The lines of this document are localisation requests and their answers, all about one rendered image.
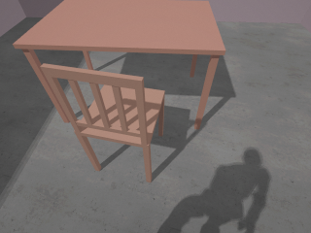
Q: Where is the table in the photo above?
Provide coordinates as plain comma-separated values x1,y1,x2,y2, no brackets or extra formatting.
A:
13,0,226,130

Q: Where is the chair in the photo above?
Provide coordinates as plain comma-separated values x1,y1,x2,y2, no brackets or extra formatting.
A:
40,63,165,183

